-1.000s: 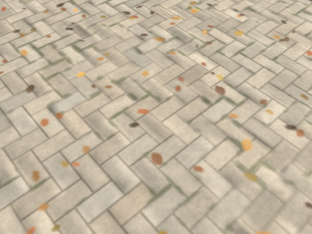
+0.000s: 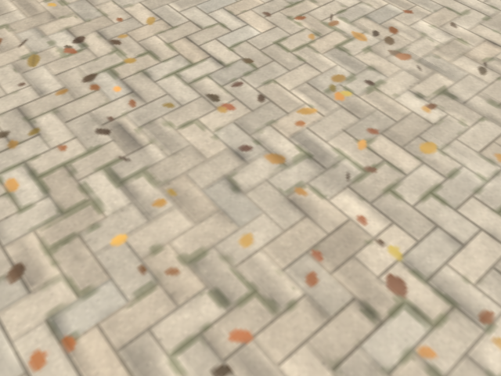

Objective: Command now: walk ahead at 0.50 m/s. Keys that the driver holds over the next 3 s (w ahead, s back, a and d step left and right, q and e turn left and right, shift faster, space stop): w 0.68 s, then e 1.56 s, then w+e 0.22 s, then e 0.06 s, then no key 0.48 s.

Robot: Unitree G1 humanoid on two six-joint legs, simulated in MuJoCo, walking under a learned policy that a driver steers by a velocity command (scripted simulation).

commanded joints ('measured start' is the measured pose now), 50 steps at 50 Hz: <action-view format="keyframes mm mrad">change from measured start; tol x32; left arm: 1 -34 37 6 -57 5 -8 -3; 50 204 38 47 -8 -11 109 47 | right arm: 1 -38 -160 -34 -52 5 -12 -16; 50 -293 -124 -28 -79 -33 23 -34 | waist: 1 22 98 16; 13 129 109 -116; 15 115 -269 -368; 36 117 -8 69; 42 -14 334 -502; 50 94 182 -78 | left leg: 1 -14 258 -161 -161 164 146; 13 149 262 -75 251 543 50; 15 -455 6 -40 890 -351 -52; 17 -630 94 -168 1022 -356 -15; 37 -448 124 -74 218 175 -42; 42 584 565 -533 270 887 253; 50 -194 373 -82 -55 209 166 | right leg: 1 -27 -11 2 -164 173 18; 11 77 65 -34 -445 124 -49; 13 411 115 -81 -471 118 -98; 15 1020 -252 580 -557 -108 -316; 23 479 -97 182 -804 129 -231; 39 668 -59 51 -519 647 -117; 40 582 6 25 -359 576 -75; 42 67 212 18 257 -564 25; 50 162 36 -18 164 -221 53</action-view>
